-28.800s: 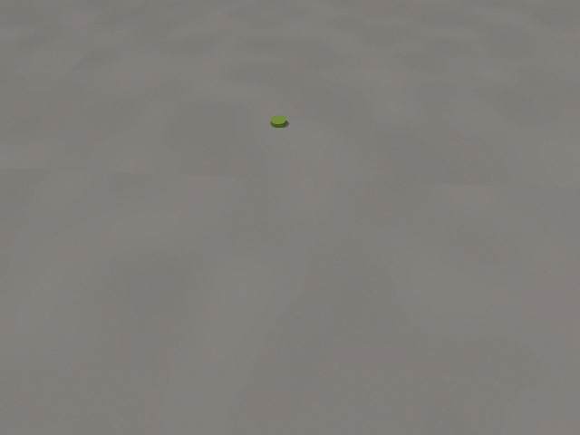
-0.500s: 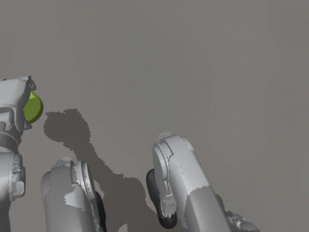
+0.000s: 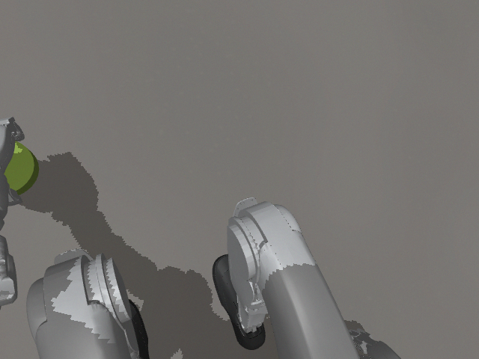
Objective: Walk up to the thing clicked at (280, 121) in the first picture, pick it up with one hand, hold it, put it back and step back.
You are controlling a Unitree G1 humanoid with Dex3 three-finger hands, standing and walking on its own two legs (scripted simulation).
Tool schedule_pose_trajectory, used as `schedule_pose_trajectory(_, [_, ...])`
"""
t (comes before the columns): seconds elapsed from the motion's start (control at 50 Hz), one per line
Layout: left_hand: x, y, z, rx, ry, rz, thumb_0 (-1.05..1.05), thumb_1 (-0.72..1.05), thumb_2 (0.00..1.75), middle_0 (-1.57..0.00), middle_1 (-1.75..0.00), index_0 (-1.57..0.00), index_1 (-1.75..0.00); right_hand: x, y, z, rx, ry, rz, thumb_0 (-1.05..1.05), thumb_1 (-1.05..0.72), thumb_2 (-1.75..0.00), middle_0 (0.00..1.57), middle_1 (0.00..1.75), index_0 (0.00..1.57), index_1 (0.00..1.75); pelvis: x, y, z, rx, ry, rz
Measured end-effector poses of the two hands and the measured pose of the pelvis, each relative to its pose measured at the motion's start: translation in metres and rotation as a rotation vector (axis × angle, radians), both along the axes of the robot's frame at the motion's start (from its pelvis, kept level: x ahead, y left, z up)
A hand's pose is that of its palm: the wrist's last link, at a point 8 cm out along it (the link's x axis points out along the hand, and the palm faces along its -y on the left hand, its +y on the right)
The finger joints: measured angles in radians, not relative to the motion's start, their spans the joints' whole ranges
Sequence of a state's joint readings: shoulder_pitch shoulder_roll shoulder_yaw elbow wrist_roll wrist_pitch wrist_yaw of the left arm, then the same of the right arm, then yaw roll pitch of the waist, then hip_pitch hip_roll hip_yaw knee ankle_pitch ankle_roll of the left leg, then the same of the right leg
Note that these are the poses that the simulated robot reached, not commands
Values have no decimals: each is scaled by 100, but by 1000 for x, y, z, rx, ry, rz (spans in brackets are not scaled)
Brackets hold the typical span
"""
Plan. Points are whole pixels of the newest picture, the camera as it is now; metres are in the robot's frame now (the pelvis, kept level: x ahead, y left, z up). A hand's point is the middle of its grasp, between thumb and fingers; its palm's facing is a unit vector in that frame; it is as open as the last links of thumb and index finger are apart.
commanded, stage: rest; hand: left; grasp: from above
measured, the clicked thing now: (2, 168) +0.48 +0.28 -0.23
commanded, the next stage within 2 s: open in 1.34 s
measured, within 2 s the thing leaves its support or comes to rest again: rests again in 1.10 s
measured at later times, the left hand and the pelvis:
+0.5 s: hand (11, 173) +0.47 +0.27 -0.24, palm faces -0.45 -0.11 -0.89, open 11.5 cm; pelvis +0.00 +0.00 -0.01, yaw -3 degrees
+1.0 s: hand (18, 172) +0.47 +0.27 -0.26, palm faces -0.44 -0.12 -0.89, open 11.6 cm; pelvis +0.00 +0.01 -0.01, yaw -5 degrees
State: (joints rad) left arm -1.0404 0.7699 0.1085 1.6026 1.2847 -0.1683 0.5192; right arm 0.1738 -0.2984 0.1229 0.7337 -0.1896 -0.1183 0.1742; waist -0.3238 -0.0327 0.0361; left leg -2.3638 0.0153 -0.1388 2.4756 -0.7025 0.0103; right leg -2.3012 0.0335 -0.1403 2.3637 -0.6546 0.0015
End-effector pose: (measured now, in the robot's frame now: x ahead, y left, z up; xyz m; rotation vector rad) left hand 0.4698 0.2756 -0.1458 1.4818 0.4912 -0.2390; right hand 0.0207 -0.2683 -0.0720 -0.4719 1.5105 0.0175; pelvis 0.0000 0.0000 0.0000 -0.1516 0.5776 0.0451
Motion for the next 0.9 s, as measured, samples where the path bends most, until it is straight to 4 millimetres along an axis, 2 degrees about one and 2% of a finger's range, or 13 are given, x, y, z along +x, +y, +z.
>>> schedule_pose_trajectory(0.36, [2,-2,-32,-18,13,15,0,-21,61,-52,-65,-57,-67,-16,9,4,36,39,44,0,-91,-90,20,30,20,30,1,1,-10,-28,-35,-19])
schedule_pose_trajectory(0.9, [6,-6,-55,-22,4,21,0,-22,62,-52,-65,-58,-66,-16,24,16,90,29,130,0,-92,-90,20,30,20,30,-2,6,-11,-66,-75,-37])
